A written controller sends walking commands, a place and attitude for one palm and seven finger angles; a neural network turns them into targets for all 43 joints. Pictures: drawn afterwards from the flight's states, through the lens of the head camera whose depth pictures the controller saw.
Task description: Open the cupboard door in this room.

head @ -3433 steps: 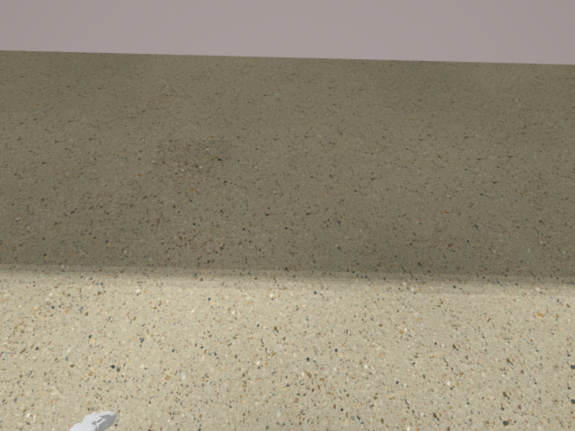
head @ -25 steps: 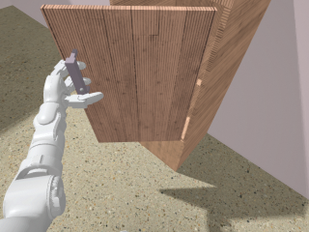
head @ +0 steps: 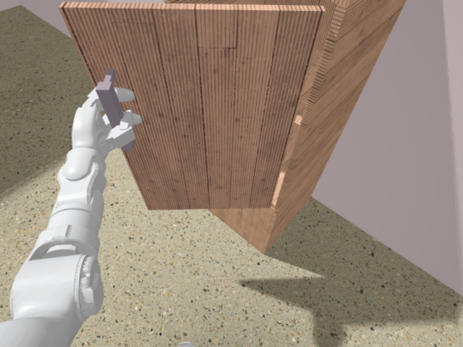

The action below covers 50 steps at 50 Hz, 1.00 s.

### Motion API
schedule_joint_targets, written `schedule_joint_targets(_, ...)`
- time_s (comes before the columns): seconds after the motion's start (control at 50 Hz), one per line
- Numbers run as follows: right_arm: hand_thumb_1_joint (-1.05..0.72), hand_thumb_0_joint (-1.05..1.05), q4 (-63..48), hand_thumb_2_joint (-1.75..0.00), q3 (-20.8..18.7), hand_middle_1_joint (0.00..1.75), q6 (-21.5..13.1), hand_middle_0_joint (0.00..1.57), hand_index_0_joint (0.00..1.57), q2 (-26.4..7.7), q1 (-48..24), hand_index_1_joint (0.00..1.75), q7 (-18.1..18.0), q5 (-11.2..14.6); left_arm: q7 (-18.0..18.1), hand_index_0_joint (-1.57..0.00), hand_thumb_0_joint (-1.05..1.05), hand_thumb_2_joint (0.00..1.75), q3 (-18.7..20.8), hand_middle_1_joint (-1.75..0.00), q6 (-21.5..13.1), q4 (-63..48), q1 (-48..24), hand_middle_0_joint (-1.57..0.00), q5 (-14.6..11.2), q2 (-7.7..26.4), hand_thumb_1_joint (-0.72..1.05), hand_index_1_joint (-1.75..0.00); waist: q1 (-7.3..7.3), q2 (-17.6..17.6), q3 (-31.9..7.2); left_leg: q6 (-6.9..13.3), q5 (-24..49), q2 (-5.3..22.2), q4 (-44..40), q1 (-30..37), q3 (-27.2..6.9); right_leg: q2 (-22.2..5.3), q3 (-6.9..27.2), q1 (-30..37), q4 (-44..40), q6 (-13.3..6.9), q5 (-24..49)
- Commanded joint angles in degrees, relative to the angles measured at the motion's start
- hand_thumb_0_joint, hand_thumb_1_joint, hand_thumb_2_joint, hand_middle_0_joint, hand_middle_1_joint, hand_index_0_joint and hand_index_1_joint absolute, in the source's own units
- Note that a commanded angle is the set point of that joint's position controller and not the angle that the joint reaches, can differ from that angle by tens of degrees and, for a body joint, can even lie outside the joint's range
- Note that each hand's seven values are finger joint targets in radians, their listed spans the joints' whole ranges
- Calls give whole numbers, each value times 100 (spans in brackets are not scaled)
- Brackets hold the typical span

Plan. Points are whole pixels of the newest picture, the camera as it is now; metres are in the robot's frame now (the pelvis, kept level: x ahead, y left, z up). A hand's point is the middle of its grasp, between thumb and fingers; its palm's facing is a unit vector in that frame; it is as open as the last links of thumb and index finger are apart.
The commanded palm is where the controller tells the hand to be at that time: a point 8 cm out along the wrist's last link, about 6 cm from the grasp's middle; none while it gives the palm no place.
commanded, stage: pull the door open along its arc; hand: left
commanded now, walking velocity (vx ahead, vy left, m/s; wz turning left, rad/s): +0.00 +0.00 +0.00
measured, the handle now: (119, 112) +0.51 +0.20 +0.11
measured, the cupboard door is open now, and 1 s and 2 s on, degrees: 43 83 81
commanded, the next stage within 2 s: open thumb and fingers to let go in 1.08 s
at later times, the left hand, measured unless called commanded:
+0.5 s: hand (134, 176) +0.36 +0.15 +0.12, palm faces +0.12 -0.99 +0.07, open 5.9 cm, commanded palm +0.29 +0.21 +0.12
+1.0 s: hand (189, 239) +0.25 +0.06 +0.12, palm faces +0.34 -0.94 +0.00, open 6.0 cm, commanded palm +0.18 +0.09 +0.12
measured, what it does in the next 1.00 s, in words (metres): stands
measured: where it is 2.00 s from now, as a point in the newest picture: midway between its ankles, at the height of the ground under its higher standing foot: outside the picture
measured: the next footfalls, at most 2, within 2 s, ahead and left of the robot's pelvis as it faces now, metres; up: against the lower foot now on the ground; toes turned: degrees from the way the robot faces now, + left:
none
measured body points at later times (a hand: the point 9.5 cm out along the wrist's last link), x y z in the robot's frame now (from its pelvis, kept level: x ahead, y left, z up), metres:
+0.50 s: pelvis +0.02 -0.01 +0.01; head +0.04 -0.02 +0.46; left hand +0.35 +0.20 +0.12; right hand +0.16 -0.25 -0.08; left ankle +0.02 +0.10 -0.71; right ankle -0.02 -0.11 -0.71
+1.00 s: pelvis +0.02 -0.04 +0.01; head +0.00 -0.07 +0.46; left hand +0.23 +0.10 +0.12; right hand +0.21 -0.24 -0.08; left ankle +0.02 +0.10 -0.71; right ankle -0.02 -0.11 -0.71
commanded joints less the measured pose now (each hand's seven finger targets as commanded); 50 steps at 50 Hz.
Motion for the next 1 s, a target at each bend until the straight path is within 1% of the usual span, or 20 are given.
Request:
schedule_joint_targets(0.0,-90,0,-539,-90,-335,30,-197,20,20,-892,380,30,-40,16,-6,-40,0,90,78,-135,-409,-1270,-2544,-40,-73,1191,90,-135,-38,65,-2025,65,1521,-65,-407,1761,-300,64,60,170,-571,39,1828)
schedule_joint_targets(0.06,-90,0,-628,-90,-328,30,-196,20,20,-880,326,30,-15,28,-62,-40,0,90,81,-135,-372,-1526,-2045,-40,-149,1151,90,-135,67,138,-2190,74,1729,-79,-401,1806,-258,66,72,376,-552,28,2081)
schedule_joint_targets(0.16,-90,0,-879,-90,-340,30,-198,20,20,-833,112,30,16,79,-141,-40,0,90,57,-135,-206,-2276,-904,-40,-343,966,90,-135,278,43,-2117,97,1923,-94,-475,1762,-150,68,74,758,-597,34,2459)
schedule_joint_targets(0.3,-90,0,-1282,-90,-338,30,-324,20,20,-722,-366,30,69,142,-125,-40,0,90,22,-135,204,-4160,1416,-40,-611,626,90,-135,573,-217,-1858,132,2136,-115,-677,1746,2,17,79,1345,-684,92,3067)
schedule_joint_targets(0.32,-90,0,-1316,-90,-336,30,-337,20,20,-724,-428,30,60,137,-90,-40,0,90,95,-135,250,-4392,1732,-40,-614,698,90,-135,615,-209,-1807,135,2223,-124,-687,1736,20,-3,79,1468,-688,87,3169)
schedule_joint_targets(0.34,-90,0,-1390,-90,-314,30,-363,20,20,-663,-566,30,75,153,-72,-40,0,90,16,-135,304,-4824,2060,-40,-639,549,90,-135,668,-24,-1768,118,2260,-128,-736,1785,43,-22,80,1494,-681,91,3227)
schedule_joint_targets(0.36,-90,0,-1447,-90,-309,30,-389,20,20,-632,-653,30,71,149,-55,-40,0,90,14,-135,389,-5102,2436,-40,-663,464,90,-135,695,-58,-1762,110,2291,-129,-756,1860,52,-25,59,1513,-687,99,3259)
schedule_joint_targets(0.38,-90,0,-1474,-90,-275,30,-447,20,20,-418,-939,30,78,134,744,-40,0,90,810,-135,566,-5548,2439,-40,-971,372,90,-135,1179,-222,-1714,36,2205,-154,-824,1648,51,-12,-33,1611,-761,83,2954)
schedule_joint_targets(0.4,-90,0,-1481,-90,-239,30,-475,20,20,-411,-1033,30,110,92,1104,-40,0,90,250,-135,736,-5804,2834,-40,-802,-134,90,-135,976,-23,-1494,-2,2141,-130,-907,1770,87,-22,-43,1554,-782,88,2830)
schedule_joint_targets(0.42,-90,0,-1469,-90,-237,30,-478,20,20,-435,-1035,30,132,53,1391,-40,0,90,237,-135,856,-5937,3336,-40,-645,-102,90,-135,952,-355,-1265,6,2090,-102,-922,1690,22,-24,-88,1555,-801,91,2737)
schedule_joint_targets(0.46,-90,0,-1536,-90,-231,30,-391,20,20,-366,-1181,30,191,-26,1937,-40,0,90,36,-135,1043,-6792,3887,-40,-316,-322,90,-135,964,-207,-1415,-4,2426,-79,-934,1883,51,-64,-75,1689,-728,91,3039)
schedule_joint_targets(0.48,-90,0,-1557,-90,-229,30,-332,20,20,-343,-1204,30,215,-69,2118,-40,0,90,-239,-135,1157,-7123,4135,-40,-158,-538,90,-135,896,-178,-1481,-13,2554,-72,-917,2005,58,-79,-68,1748,-714,95,3192)
schedule_joint_targets(0.52,-90,0,-1536,-90,-215,30,-188,20,20,-300,-1335,30,205,-159,2664,-40,0,90,-333,-135,1401,-7532,4309,-40,54,-698,90,-135,838,-270,-1311,-27,2493,-73,-867,2022,31,-105,-38,1815,-798,99,3236)
schedule_joint_targets(0.56,-90,0,-1578,-90,-163,30,-40,20,20,-225,-1489,30,220,-208,3011,-40,0,90,-790,-135,1630,-7824,4630,-40,254,-1152,90,-135,784,-226,-1099,-47,2307,-77,-914,2030,14,-128,-38,1772,-847,92,3113)
schedule_joint_targets(0.62,-90,0,-1580,-90,-138,30,160,20,20,-188,-1576,30,175,-313,3413,-40,0,90,-1067,-135,1792,-8109,4764,-40,561,-1311,90,-135,725,-350,-1021,-36,2210,-89,-872,2062,-39,-177,21,1847,-912,86,3176)
schedule_joint_targets(0.64,-90,0,-1588,-90,-118,30,205,20,20,-136,-1672,30,185,-322,3543,-40,0,90,-1333,-135,1841,-8163,4833,-40,617,-1591,90,-135,704,-310,-911,-43,2169,-90,-864,2064,-40,-216,43,1809,-942,93,3216)
schedule_joint_targets(0.72,-90,0,-1591,-90,-112,30,353,20,20,-87,-1769,30,227,-391,3813,-40,0,90,-1987,-135,1893,-8423,5250,-40,945,-2026,90,-135,685,-366,-877,-50,2214,-91,-780,2114,-111,-248,83,1845,-922,62,3324)
schedule_joint_targets(0.82,-90,0,-1677,-90,-121,30,407,20,20,-30,-1874,30,293,-394,3776,-40,0,90,-2755,-135,1785,-8850,5829,-40,1160,-2448,90,-135,643,-408,-813,-34,2221,-100,-696,2180,-176,-337,173,1873,-931,88,3690)
schedule_joint_targets(0.92,-90,0,-1742,-90,-113,30,287,20,20,11,-2000,30,315,-354,3646,-40,0,90,-3251,-135,1607,-9163,6448,-40,1080,-2764,90,-135,653,-586,-641,-9,1879,-133,-639,2150,-219,-382,198,1798,-1053,121,3448)
schedule_joint_targets(0.98,-90,0,-1748,-90,-102,30,177,20,20,19,-2119,30,309,-362,3652,-40,0,90,-3306,-135,1552,-9232,6592,-40,962,-2813,90,-135,678,-640,-556,-1,1527,-187,-610,2105,-212,-435,261,1677,-1218,171,2996)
